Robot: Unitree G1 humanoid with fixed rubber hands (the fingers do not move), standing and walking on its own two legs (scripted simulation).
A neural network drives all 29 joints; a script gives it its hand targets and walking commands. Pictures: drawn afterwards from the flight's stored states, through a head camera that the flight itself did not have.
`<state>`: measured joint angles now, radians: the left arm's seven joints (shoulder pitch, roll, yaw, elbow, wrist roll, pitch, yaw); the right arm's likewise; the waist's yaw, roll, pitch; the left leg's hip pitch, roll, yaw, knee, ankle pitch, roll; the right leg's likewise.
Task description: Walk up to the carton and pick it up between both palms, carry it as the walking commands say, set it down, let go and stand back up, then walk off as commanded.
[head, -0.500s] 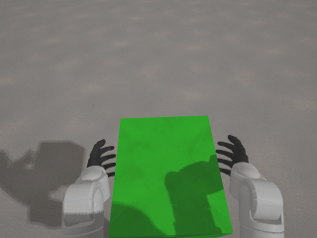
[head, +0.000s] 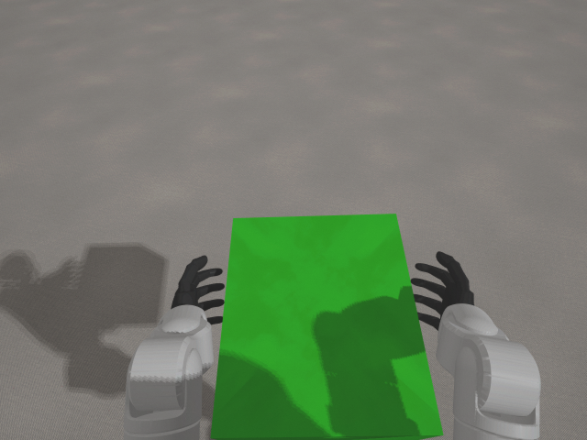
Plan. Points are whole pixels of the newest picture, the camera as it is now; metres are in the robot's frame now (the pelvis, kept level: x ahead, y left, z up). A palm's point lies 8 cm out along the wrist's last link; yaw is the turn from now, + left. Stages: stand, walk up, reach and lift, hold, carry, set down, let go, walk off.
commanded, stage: carry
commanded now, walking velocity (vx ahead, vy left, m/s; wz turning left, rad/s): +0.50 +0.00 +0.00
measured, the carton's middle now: (317, 324) +0.29 +0.00 +0.00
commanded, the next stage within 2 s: none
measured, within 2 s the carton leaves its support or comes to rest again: neither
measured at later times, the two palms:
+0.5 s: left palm (254, 132) +0.64 +0.13 +0.08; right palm (424, 145) +0.59 -0.18 +0.10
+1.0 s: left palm (256, 53) +0.98 +0.17 +0.09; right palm (381, 56) +0.95 -0.14 +0.10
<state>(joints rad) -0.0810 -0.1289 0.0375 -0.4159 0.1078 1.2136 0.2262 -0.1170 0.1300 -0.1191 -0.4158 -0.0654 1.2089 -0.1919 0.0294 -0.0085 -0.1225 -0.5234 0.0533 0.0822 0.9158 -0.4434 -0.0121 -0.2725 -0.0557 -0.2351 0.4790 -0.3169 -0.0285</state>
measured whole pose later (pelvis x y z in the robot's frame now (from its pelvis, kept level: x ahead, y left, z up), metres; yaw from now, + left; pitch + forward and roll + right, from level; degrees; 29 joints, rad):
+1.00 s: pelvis +0.70 +0.04 +0.00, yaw -4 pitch +7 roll -2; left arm -0.14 -0.13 0.07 -0.43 0.09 1.23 0.22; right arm -0.11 0.13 -0.10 -0.46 -0.08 1.20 -0.21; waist -0.01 0.01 -0.11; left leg -0.20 0.05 0.20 0.43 -0.34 0.02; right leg -0.44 -0.03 -0.13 0.99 -0.45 0.02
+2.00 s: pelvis +1.39 +0.03 +0.00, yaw +0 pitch +6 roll -1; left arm -0.13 -0.13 0.07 -0.44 0.11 1.21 0.21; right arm -0.14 0.13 -0.11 -0.44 -0.06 1.19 -0.20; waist 0.01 0.00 -0.03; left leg -0.41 0.02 0.08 0.73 -0.44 -0.03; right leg -0.29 -0.02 -0.25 0.48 -0.30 -0.06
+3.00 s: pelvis +1.92 +0.00 -0.06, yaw +3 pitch +7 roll +8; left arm -0.09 -0.13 0.10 -0.51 0.06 1.14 0.21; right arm -0.16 0.13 -0.06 -0.52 -0.06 1.16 -0.24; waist -0.02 -0.10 -0.04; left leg -0.62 -0.10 0.22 0.87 -0.37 0.00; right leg -0.03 -0.14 -0.13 0.81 -0.76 0.03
